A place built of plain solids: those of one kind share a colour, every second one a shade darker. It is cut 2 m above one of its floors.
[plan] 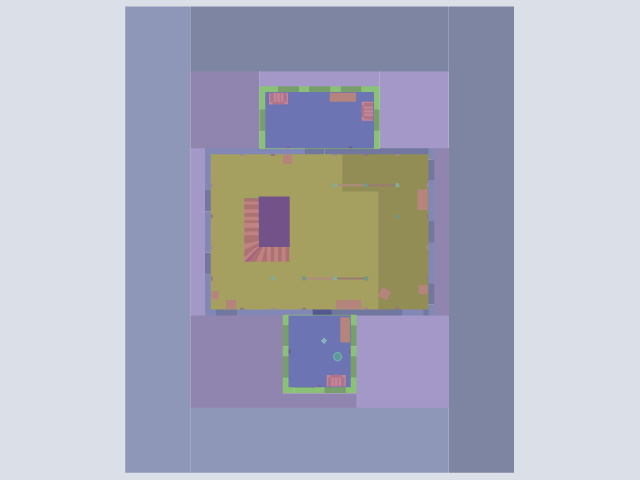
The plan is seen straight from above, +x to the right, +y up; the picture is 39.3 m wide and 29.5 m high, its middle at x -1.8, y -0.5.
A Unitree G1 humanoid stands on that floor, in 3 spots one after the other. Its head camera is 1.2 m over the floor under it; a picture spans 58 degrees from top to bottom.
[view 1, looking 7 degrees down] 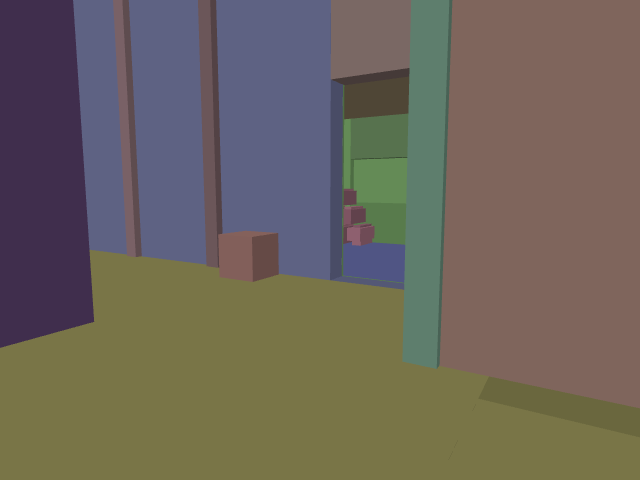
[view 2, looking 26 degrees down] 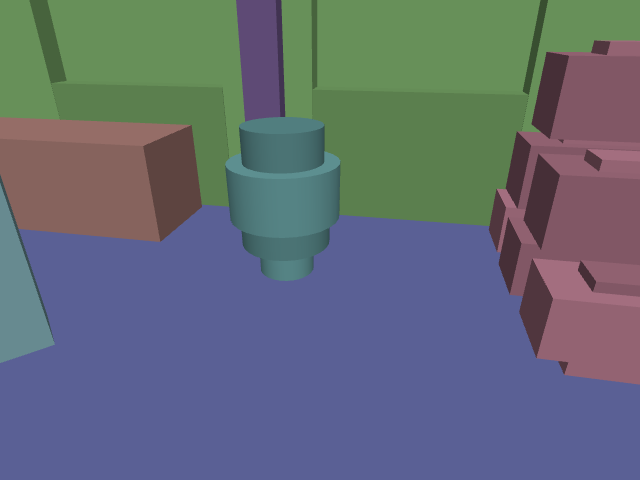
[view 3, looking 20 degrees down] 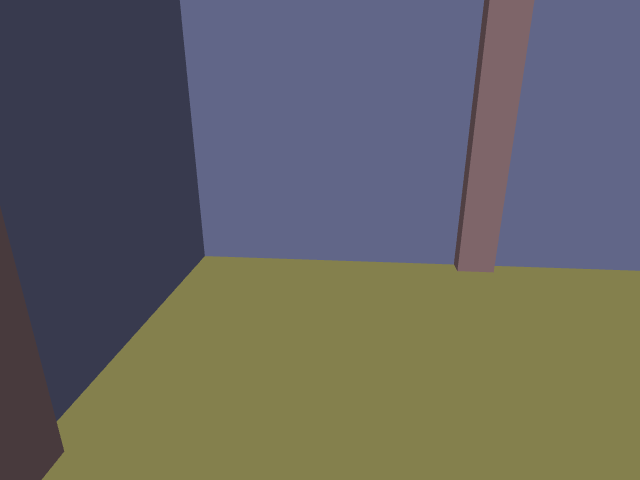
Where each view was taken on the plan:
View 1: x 0.00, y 0.00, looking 121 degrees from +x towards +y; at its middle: wall_storey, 5.61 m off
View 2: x -2.76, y -8.25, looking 11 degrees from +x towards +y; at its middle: jar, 2.19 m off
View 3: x -7.41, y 1.91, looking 95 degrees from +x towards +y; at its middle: wall_storey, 3.06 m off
